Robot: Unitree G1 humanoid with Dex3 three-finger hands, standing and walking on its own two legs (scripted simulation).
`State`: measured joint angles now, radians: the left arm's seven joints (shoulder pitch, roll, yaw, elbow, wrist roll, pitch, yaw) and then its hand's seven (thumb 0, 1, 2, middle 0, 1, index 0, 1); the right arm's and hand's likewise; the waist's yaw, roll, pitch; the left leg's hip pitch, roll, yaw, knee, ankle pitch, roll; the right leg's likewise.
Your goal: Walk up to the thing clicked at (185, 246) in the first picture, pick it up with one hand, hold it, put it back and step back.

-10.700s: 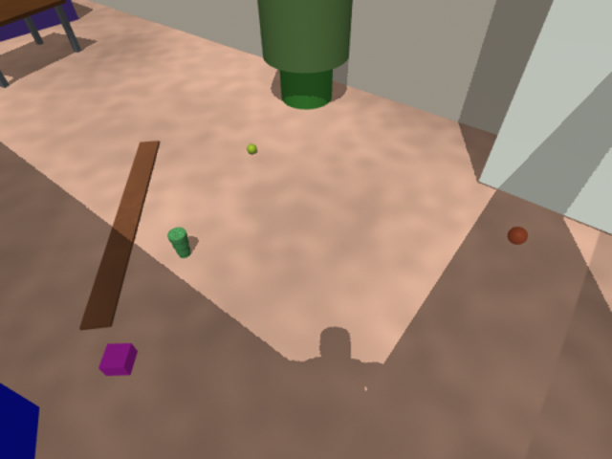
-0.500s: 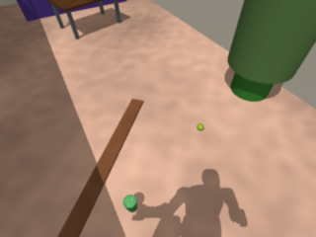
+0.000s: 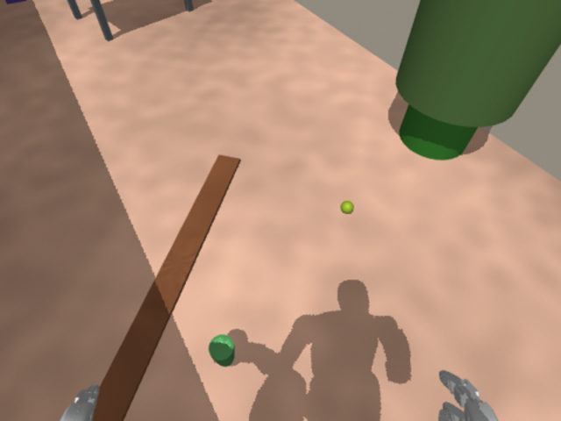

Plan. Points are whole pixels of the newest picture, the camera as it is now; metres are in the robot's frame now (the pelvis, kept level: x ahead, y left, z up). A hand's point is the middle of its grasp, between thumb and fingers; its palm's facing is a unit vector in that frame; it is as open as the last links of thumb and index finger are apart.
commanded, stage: go down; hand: left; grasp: from the side
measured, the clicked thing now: (223, 353) +0.41 +0.19 -0.66
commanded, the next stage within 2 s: none
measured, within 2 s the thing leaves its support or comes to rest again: neither
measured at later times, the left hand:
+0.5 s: hand out of the picture +0.13 +0.27 -0.15, palm faces +0.12 -0.94 -0.33, open 17.1 cm
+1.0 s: hand (111, 387) +0.24 +0.32 -0.23, palm faces +0.17 -0.96 -0.24, open 17.2 cm
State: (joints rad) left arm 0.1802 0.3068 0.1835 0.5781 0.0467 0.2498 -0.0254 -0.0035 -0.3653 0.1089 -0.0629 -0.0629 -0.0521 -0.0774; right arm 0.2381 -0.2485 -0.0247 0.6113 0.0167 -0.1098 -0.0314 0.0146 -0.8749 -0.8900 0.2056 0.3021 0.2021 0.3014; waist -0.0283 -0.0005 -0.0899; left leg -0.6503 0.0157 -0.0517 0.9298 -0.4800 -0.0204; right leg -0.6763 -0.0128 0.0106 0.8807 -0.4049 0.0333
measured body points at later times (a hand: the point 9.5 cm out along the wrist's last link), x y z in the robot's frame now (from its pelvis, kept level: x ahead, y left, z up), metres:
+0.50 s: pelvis -0.01 +0.00 -0.04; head +0.06 +0.02 +0.40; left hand +0.12 +0.32 -0.12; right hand +0.16 -0.25 -0.11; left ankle -0.01 +0.13 -0.69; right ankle +0.02 -0.14 -0.69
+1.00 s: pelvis -0.05 +0.00 -0.16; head +0.10 +0.03 +0.26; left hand +0.22 +0.37 -0.21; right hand +0.13 -0.27 -0.25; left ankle -0.01 +0.13 -0.69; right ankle +0.02 -0.14 -0.69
